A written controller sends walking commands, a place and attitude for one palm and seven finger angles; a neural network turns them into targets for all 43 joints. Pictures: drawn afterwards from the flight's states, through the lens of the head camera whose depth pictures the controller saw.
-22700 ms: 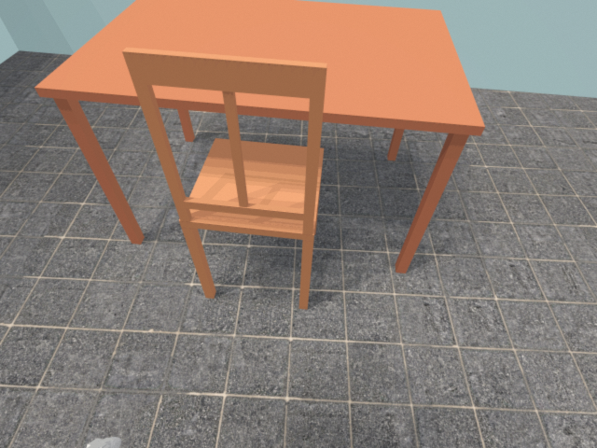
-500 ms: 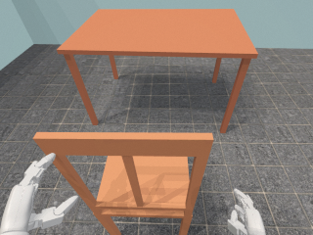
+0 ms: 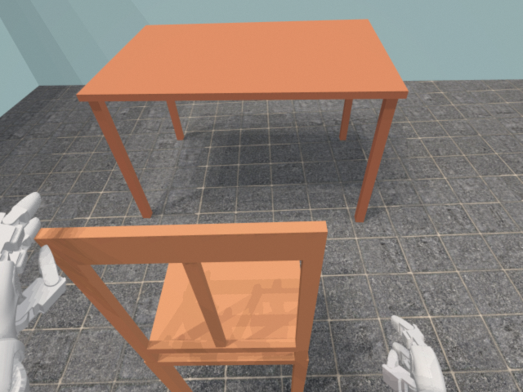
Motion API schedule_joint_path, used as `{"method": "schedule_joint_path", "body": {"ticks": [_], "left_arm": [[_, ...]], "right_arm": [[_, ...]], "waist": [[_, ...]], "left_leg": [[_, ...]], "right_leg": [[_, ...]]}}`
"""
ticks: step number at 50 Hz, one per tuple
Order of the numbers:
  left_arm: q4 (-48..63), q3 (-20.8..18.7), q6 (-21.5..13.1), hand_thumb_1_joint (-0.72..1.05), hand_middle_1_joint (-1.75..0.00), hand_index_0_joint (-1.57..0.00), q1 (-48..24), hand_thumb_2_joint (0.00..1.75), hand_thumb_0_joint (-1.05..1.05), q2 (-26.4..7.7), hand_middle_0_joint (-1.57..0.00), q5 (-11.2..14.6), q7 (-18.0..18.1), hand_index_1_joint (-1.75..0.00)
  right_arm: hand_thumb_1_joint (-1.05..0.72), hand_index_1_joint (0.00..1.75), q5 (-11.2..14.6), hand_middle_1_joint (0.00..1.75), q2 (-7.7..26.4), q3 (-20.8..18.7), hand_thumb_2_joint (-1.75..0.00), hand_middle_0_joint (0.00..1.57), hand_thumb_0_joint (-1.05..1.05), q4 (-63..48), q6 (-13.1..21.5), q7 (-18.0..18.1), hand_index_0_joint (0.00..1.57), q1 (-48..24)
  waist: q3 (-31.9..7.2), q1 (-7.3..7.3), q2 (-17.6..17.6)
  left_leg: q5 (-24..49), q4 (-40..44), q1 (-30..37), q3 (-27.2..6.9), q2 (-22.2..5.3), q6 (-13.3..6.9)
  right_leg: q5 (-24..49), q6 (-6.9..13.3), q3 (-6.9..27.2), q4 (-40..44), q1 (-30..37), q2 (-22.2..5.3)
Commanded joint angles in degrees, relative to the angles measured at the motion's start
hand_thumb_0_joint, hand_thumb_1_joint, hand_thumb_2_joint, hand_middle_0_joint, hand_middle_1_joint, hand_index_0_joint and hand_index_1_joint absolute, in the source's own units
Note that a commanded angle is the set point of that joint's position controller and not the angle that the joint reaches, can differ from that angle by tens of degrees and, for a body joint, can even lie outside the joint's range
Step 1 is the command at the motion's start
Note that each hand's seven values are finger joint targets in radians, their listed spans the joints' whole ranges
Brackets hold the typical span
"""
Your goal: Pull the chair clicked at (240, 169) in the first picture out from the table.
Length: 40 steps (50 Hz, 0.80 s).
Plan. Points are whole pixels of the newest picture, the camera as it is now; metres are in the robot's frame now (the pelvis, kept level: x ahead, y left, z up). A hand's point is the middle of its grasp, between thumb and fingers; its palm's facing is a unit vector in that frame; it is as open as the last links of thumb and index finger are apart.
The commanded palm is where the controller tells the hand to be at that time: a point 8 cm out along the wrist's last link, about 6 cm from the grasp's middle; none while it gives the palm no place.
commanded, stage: draw the hand back to the body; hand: left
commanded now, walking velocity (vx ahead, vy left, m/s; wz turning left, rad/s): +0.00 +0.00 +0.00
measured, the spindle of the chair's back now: (208, 309) +0.27 +0.14 -0.07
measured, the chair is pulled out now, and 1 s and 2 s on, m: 0.61 0.61 0.61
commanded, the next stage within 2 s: step back with the hand held close in 0.06 s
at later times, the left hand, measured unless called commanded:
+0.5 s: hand (54, 288) +0.19 +0.28 +0.14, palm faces +0.31 -0.80 -0.52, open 7.4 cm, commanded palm +0.13 +0.32 +0.18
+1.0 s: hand out of the picture +0.12 +0.30 +0.15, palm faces +0.43 -0.78 -0.45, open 7.4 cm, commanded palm +0.05 +0.34 +0.18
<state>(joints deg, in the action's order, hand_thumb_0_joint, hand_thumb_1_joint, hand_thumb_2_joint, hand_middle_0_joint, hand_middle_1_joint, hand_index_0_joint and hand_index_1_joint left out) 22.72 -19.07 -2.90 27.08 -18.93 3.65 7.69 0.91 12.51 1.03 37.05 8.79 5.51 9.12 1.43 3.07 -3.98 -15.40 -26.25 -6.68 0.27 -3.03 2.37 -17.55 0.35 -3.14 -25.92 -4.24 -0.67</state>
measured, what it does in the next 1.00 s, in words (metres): shifts its weight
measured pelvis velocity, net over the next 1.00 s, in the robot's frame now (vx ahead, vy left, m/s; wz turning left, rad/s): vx -0.09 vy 0.04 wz -0.01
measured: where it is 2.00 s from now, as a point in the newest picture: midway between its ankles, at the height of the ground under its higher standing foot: outside the picture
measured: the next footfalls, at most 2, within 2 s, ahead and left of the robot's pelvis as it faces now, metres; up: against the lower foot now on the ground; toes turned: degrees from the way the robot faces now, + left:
right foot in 1.62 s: -0.16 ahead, -0.12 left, +0.00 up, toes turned -4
left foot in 1.94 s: -0.19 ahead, +0.13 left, +0.00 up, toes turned -1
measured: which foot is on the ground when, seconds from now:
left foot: down 0.00-1.00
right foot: down 0.00-1.00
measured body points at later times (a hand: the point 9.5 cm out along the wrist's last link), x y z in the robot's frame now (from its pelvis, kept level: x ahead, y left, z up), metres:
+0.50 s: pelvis -0.02 +0.03 +0.00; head +0.01 +0.01 +0.45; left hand +0.17 +0.32 +0.17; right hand +0.16 -0.22 -0.09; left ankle -0.01 +0.15 -0.74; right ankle -0.03 -0.11 -0.74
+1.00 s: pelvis -0.09 +0.04 -0.01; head -0.07 +0.05 +0.44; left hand +0.09 +0.34 +0.18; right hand +0.07 -0.20 -0.09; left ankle -0.01 +0.15 -0.74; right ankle -0.04 -0.11 -0.74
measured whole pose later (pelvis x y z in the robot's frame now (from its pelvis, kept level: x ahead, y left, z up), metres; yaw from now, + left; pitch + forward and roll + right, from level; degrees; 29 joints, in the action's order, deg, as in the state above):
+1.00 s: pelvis -0.09 +0.04 -0.01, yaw -1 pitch +0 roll -3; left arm 30.2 -23.8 -9.4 31.7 -22.8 2.4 10.2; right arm 0.5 12.2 0.8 34.0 6.5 6.4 12.7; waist 1.2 0.0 -1.1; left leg -10.9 -34.1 -24.0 0.7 -2.9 -0.8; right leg -12.5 -1.7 -2.3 -29.5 -19.5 -0.8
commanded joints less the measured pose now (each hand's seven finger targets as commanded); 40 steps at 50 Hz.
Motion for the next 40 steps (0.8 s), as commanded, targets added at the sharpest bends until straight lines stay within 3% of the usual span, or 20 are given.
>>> {"method": "schedule_joint_path", "body": {"ticks": [1,8,9,10,12,14,15,18,19,20,24,29,31,35,38,40], "left_arm": [[14.0,-8.7,-4.1,0.90,-0.30,-0.20,-2.9,0.90,0.00,-12.4,-0.20,-0.5,1.1,-0.30],[12.4,-7.8,-4.3,0.90,-0.30,-0.20,-2.9,0.90,0.00,-11.7,-0.20,-0.7,1.4,-0.30],[12.6,-6.6,-4.4,0.90,-0.30,-0.20,-6.3,0.90,0.00,-11.3,-0.20,-0.7,1.3,-0.30],[15.9,-14.9,-7.4,0.90,-0.30,-0.20,-15.9,0.90,0.00,-19.7,-0.20,-0.1,1.3,-0.30],[9.8,-11.5,-7.9,0.90,-0.30,-0.20,-6.3,0.90,0.00,-14.5,-0.20,-0.3,0.2,-0.30],[9.1,-8.7,-7.4,0.90,-0.30,-0.20,0.9,0.90,0.00,-10.8,-0.20,-0.5,-0.4,-0.30],[10.7,-8.8,-7.6,0.90,-0.30,-0.20,2.8,0.90,0.00,-10.9,-0.20,-0.4,-0.4,-0.30],[14.0,-10.6,-7.3,0.90,-0.30,-0.20,6.0,0.90,0.00,-12.5,-0.20,-0.8,0.2,-0.30],[14.5,-11.4,-7.2,0.90,-0.30,-0.20,6.5,0.90,0.00,-13.3,-0.20,-0.8,0.5,-0.30],[15.4,-11.9,-7.2,0.90,-0.30,-0.20,6.5,0.90,0.00,-14.1,-0.20,-0.8,0.8,-0.30],[18.3,-13.1,-7.6,0.90,-0.30,-0.20,7.0,0.90,0.00,-15.1,-0.20,-0.6,1.7,-0.30],[18.2,-12.4,-7.4,0.90,-0.30,-0.20,7.2,0.90,0.00,-14.1,-0.20,-0.3,2.1,-0.30],[18.6,-11.7,-7.6,0.90,-0.30,-0.20,7.0,0.90,0.00,-13.5,-0.20,-0.3,2.2,-0.30],[19.2,-12.3,-7.8,0.90,-0.30,-0.20,4.9,0.90,0.00,-14.7,-0.20,-0.4,2.6,-0.30],[19.5,-11.9,-8.6,0.90,-0.30,-0.20,3.5,0.90,0.00,-14.4,-0.20,-0.9,3.0,-0.30],[18.3,-12.2,-8.8,0.90,-0.30,-0.20,2.9,0.90,0.00,-15.0,-0.20,-0.9,3.3,-0.30]], "right_arm": [[-0.90,0.30,-0.1,0.30,5.2,-2.2,-0.90,0.20,0.00,-9.3,2.8,0.4,0.20,-8.2],[-0.90,0.30,0.0,0.30,5.7,-2.8,-0.90,0.20,0.00,-8.7,2.9,0.8,0.20,-7.6],[-0.90,0.30,0.0,0.30,6.1,-2.7,-0.90,0.20,0.00,-8.6,2.9,0.8,0.20,-7.4],[-0.90,0.30,0.6,0.30,6.5,-2.0,-0.90,0.20,0.00,-10.5,1.3,0.3,0.20,-5.3],[-0.90,0.30,0.0,0.30,6.5,-3.0,-0.90,0.20,0.00,-9.1,0.1,0.1,0.20,-5.6],[-0.90,0.30,-0.3,0.30,6.7,-3.3,-0.90,0.20,0.00,-10.2,-1.4,-0.2,0.20,-6.3],[-0.90,0.30,-0.3,0.30,6.8,-3.4,-0.90,0.20,0.00,-10.4,-1.9,-0.3,0.20,-6.7],[-0.90,0.30,-0.5,0.30,6.5,-3.8,-0.90,0.20,0.00,-11.5,-3.5,-0.2,0.20,-6.7],[-0.90,0.30,-0.4,0.30,6.2,-3.9,-0.90,0.20,0.00,-11.9,-3.9,-0.1,0.20,-6.9],[-0.90,0.30,-0.3,0.30,6.4,-4.0,-0.90,0.20,0.00,-11.7,-4.1,0.1,0.20,-7.0],[-0.90,0.30,-0.4,0.30,5.9,-3.9,-0.90,0.20,0.00,-12.3,-4.0,0.6,0.20,-6.3],[-0.90,0.30,-0.5,0.30,6.0,-3.9,-0.90,0.20,0.00,-11.8,-3.0,0.7,0.20,-5.5],[-0.90,0.30,-0.3,0.30,6.0,-3.8,-0.90,0.20,0.00,-11.5,-2.6,0.7,0.20,-5.1],[-0.90,0.30,-0.3,0.30,6.4,-3.8,-0.90,0.20,0.00,-11.3,-1.9,1.0,0.20,-4.6],[-0.90,0.30,-0.5,0.30,6.4,-3.4,-0.90,0.20,0.00,-11.9,-1.3,1.2,0.20,-3.8],[-0.90,0.30,-0.4,0.30,6.4,-3.5,-0.90,0.20,0.00,-11.6,-1.1,1.5,0.20,-3.6]], "waist": [[-4.7,1.05,-0.2],[-4.1,0.64,1.3],[-4.2,0.08,1.7],[3.2,-1.93,-0.8],[-0.2,-2.35,6.4],[-3.9,-2.27,4.5],[-6.2,-2.23,1.8],[-10.8,-2.18,3.3],[-11.6,-2.22,4.5],[-11.8,-2.51,1.9],[-12.3,-2.30,0.1],[-10.6,-2.50,-1.8],[-9.9,-2.66,-2.8],[-7.7,-3.06,-0.9],[-5.2,-3.23,0.0],[-3.7,-3.42,0.7]], "left_leg": [[14.2,2.3,2.1,0.8,0.0,-3.1],[13.0,2.6,2.9,0.9,-0.2,-3.2],[12.7,2.6,3.1,1.0,-0.1,-3.3],[8.1,0.8,-1.5,0.1,-0.7,-3.9],[8.0,-0.9,-1.4,-0.7,-0.8,-3.7],[13.4,-0.6,-0.9,-0.3,-1.5,-3.8],[16.6,0.2,-0.5,-0.2,-1.8,-3.9],[24.5,-0.2,-0.3,-0.6,-3.2,-3.8],[25.9,-0.3,-0.2,-0.7,-3.5,-3.8],[26.2,0.4,-0.3,-0.9,-3.7,-3.8],[28.3,0.8,-2.1,-2.3,-5.4,-4.1],[22.6,1.9,-6.8,-3.8,-6.7,-4.3],[17.4,1.9,-8.5,-3.6,-6.7,-4.4],[3.5,2.2,-13.3,-4.2,-5.2,-3.9],[-8.3,2.3,-16.2,-4.5,-4.0,-3.8],[-12.0,2.0,-16.1,-4.6,-3.6,-3.8]], "right_leg": [[18.7,0.2,0.9,4.9,-1.7,-2.6],[16.3,0.0,0.6,5.6,-3.0,-2.5],[16.1,-0.1,0.8,5.7,-3.3,-2.6],[18.6,0.1,6.0,8.7,-9.8,-5.1],[22.3,0.7,6.7,7.9,-8.7,-6.5],[25.7,0.2,5.6,5.4,-6.8,-6.4],[27.1,0.1,5.2,4.3,-5.1,-6.2],[29.7,-0.3,4.0,1.6,-3.4,-5.8],[29.9,-0.5,3.7,0.9,-3.5,-5.7],[28.3,-0.5,3.7,0.4,-3.5,-5.5],[23.8,-0.7,3.1,-1.5,-4.6,-4.6],[16.3,-0.7,2.8,-2.6,-5.8,-4.1],[14.5,-0.6,3.4,-2.2,-6.4,-4.3],[11.3,-0.1,5.2,0.2,-7.7,-4.5],[2.7,0.3,6.8,3.0,-11.0,-4.9],[-3.2,0.5,7.7,5.3,-13.7,-5.0]]}}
